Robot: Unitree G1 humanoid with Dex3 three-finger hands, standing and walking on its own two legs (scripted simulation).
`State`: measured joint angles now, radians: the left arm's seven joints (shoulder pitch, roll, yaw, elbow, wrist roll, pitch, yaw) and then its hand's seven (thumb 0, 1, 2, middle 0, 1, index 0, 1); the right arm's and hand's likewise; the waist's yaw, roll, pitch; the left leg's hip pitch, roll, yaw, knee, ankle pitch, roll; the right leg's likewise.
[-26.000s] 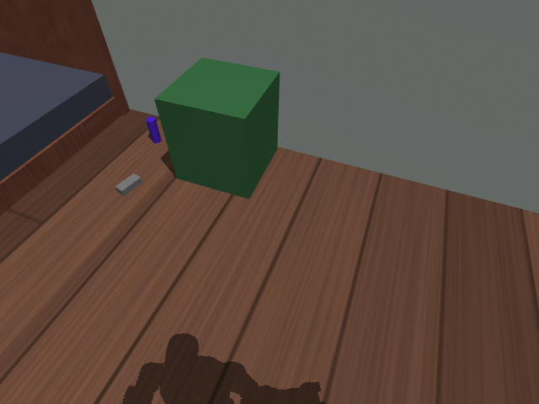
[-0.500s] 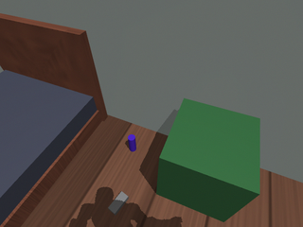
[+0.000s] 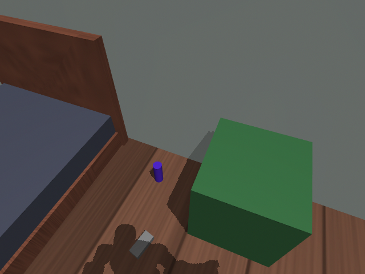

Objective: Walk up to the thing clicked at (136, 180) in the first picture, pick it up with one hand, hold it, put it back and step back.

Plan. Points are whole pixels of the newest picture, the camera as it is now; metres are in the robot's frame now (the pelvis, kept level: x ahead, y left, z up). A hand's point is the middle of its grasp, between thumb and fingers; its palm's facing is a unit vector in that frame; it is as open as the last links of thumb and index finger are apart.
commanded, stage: rise first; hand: left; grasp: from above
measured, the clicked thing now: (142, 244) +0.42 +0.21 -0.76
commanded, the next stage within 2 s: none
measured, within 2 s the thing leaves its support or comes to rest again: neither
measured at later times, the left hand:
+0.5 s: hand out of the picture +0.16 +0.25 -0.19, palm faces -0.07 -0.91 -0.42, open 11.6 cm
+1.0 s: hand out of the picture +0.13 +0.27 -0.25, palm faces -0.10 -0.81 -0.58, open 13.4 cm
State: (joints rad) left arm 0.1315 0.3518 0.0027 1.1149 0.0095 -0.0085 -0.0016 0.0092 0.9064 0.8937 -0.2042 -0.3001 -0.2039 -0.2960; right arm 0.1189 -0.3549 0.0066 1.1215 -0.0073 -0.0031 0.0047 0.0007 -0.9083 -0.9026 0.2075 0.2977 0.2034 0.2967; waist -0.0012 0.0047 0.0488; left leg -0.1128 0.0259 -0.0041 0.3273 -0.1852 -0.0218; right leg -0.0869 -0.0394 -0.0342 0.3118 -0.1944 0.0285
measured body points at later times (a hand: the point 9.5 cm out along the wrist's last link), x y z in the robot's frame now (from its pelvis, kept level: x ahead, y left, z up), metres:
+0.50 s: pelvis -0.01 +0.01 -0.03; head +0.05 +0.01 +0.41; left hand +0.16 +0.30 -0.16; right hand +0.08 -0.26 -0.15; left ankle +0.00 +0.13 -0.75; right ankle -0.02 -0.14 -0.75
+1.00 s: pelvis -0.02 +0.01 -0.09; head +0.09 +0.02 +0.34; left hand +0.14 +0.31 -0.21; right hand +0.15 -0.24 -0.19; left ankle +0.00 +0.13 -0.75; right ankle -0.02 -0.14 -0.75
